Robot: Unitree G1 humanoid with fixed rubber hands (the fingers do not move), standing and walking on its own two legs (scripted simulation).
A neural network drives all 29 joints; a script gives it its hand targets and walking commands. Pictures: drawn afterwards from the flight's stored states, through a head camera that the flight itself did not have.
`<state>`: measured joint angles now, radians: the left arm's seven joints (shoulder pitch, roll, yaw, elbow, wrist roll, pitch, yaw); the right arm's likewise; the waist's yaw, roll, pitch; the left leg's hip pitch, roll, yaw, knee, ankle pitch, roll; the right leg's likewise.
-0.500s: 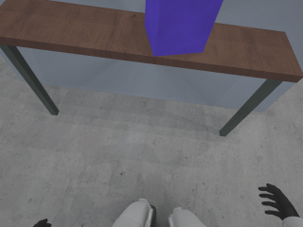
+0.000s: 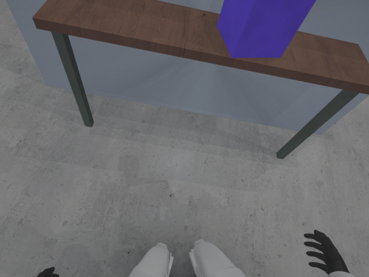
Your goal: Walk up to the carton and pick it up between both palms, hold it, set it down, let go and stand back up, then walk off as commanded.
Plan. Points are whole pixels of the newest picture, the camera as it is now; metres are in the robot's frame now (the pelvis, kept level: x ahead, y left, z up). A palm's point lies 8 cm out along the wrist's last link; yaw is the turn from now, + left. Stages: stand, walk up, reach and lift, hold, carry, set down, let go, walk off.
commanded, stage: walk off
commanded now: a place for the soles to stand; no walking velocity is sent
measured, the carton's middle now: (261, 9) +0.96 -0.21 +0.06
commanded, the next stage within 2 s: none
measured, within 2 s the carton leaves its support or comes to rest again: neither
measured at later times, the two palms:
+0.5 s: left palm out of the picture -0.26 +0.36 -0.23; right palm out of the picture -0.10 -0.30 -0.01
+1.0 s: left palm out of the picture -0.73 +0.30 -0.10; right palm out of the picture -0.52 -0.39 -0.18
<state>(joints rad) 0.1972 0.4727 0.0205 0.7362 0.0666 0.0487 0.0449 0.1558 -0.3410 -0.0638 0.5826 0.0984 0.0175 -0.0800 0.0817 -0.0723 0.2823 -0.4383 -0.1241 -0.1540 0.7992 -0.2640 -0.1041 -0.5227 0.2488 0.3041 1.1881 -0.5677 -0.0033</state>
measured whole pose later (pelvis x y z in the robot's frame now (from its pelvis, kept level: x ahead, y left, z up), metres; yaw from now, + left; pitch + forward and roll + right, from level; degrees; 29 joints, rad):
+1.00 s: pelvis -0.65 -0.06 -0.08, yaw -1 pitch -17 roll +2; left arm 0.55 0.47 0.06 0.81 0.07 0.07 0.00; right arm 0.27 -0.52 -0.15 0.73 0.07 0.09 -0.08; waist 0.08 0.19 0.15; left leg -0.74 -0.03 -0.21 1.45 -0.56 -0.06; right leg -0.21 0.04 0.06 1.24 -0.75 -0.01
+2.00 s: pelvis -1.25 -0.28 +0.01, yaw +2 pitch -4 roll +5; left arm 0.55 0.34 0.05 0.91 0.07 -0.06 0.03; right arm 0.28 -0.45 -0.12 0.79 0.07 0.07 0.04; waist 0.08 0.21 0.10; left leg -0.64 -0.06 -0.07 1.34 -0.29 0.01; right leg -0.20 -0.04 0.00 0.73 -0.46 -0.04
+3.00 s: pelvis -0.99 -0.12 +0.01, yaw +4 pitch -2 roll -2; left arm 0.21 0.40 0.05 0.88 0.07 -0.03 0.01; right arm 0.28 -0.42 -0.11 0.79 0.07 -0.06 -0.05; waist 0.08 -0.01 0.16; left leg -0.21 -0.12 -0.05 0.70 -0.45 0.10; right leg -0.50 -0.01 0.00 0.89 -0.43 0.00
